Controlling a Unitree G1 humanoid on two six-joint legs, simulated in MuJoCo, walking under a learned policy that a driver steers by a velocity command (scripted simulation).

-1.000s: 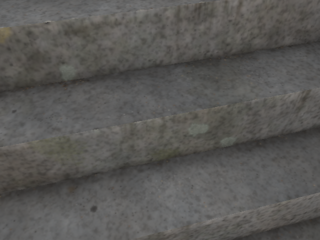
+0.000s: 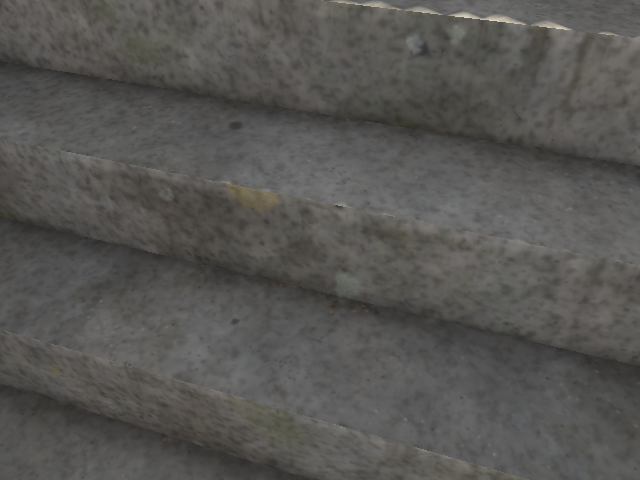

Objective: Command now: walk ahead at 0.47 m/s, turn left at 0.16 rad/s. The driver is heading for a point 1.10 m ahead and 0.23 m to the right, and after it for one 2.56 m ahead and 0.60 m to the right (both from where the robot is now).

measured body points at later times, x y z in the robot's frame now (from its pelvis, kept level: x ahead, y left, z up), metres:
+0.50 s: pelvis +0.24 +0.06 +0.16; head +0.25 +0.04 +0.60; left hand +0.19 +0.27 +0.01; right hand +0.42 -0.14 +0.03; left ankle +0.33 +0.14 -0.49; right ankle +0.11 -0.08 -0.38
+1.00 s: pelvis +0.46 -0.01 +0.32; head +0.46 -0.01 +0.77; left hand +0.72 +0.13 +0.22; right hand +0.40 -0.23 +0.16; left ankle +0.36 +0.15 -0.40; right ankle +0.50 -0.10 -0.28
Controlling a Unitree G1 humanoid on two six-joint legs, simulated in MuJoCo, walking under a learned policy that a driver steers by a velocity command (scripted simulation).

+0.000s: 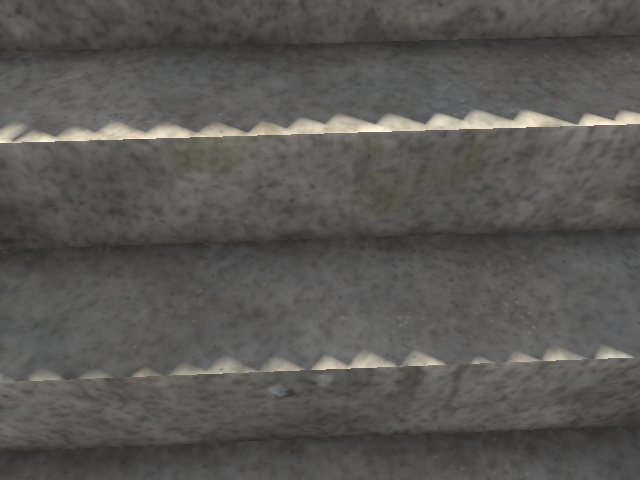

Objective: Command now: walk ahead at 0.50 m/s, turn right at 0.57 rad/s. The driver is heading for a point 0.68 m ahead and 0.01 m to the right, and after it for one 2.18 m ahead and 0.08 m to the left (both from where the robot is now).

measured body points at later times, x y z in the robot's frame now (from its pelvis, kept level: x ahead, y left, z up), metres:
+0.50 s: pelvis +0.23 +0.00 +0.25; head +0.22 +0.01 +0.70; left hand +0.32 +0.22 +0.09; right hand +0.35 -0.26 +0.16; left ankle +0.31 +0.09 -0.39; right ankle +0.10 -0.09 -0.34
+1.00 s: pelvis +0.47 -0.16 +0.41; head +0.48 -0.14 +0.86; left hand +0.79 -0.10 +0.36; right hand +0.34 -0.31 +0.26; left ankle +0.34 +0.06 -0.24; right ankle +0.55 -0.29 -0.19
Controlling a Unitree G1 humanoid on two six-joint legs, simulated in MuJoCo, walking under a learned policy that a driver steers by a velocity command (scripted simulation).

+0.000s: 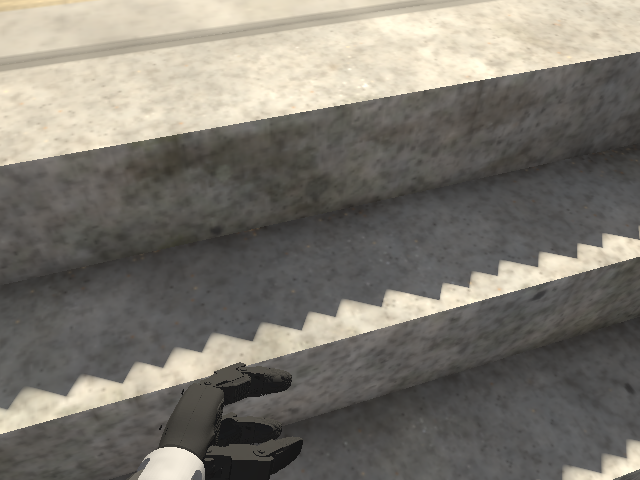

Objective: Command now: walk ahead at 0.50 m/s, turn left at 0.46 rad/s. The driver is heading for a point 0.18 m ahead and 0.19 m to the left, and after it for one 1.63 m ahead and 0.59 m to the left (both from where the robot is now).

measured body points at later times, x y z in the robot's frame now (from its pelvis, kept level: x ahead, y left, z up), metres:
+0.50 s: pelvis +0.19 +0.03 +0.16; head +0.20 +0.03 +0.61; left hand +0.12 +0.22 +0.00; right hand +0.47 -0.07 +0.08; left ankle +0.27 +0.15 -0.39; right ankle +0.11 -0.12 -0.58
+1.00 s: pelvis +0.29 +0.05 +0.33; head +0.28 +0.05 +0.78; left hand +0.29 +0.38 +0.25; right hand +0.59 -0.03 +0.27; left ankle +0.27 +0.15 -0.39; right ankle +0.36 -0.08 -0.28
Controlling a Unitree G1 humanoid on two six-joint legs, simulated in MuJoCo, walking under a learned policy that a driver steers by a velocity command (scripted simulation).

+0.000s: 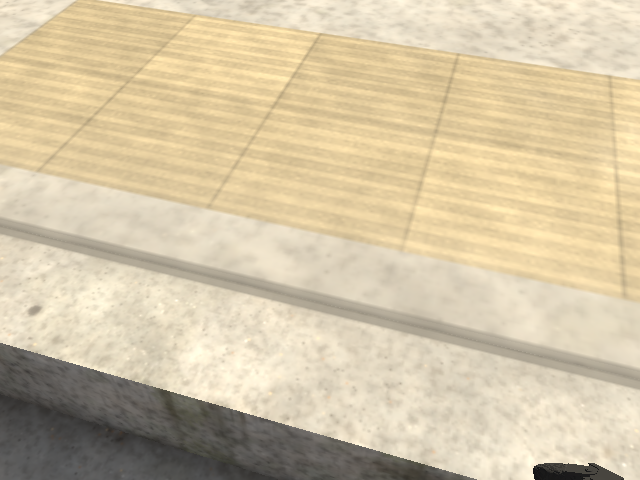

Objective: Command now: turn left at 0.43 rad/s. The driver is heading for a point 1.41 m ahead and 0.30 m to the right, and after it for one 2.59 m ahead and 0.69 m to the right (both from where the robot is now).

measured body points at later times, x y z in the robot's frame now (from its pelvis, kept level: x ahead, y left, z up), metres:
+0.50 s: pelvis +0.03 -0.04 +0.00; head +0.04 -0.05 +0.45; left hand +0.21 +0.16 -0.08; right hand +0.21 -0.25 -0.11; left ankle +0.04 +0.09 -0.72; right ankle +0.00 -0.14 -0.72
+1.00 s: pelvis +0.04 -0.02 +0.01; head +0.04 -0.03 +0.46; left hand +0.20 +0.21 -0.10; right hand +0.11 -0.27 -0.11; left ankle +0.04 +0.09 -0.72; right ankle -0.04 -0.15 -0.48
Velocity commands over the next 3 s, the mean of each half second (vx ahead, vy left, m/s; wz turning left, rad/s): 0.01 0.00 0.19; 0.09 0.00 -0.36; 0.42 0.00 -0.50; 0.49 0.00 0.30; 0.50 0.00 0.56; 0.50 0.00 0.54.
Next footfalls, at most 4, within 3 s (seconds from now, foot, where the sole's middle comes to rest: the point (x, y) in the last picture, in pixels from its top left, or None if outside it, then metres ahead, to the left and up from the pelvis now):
0.08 right None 0.04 -0.14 -0.76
1.32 right None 0.20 -0.32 -0.56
1.84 left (498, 404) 0.51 -0.25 -0.35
2.32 right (603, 269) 0.78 -0.51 -0.35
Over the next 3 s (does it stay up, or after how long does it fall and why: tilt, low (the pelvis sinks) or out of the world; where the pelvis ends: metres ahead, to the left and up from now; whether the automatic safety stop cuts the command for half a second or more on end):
stays up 0.94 -0.32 0.41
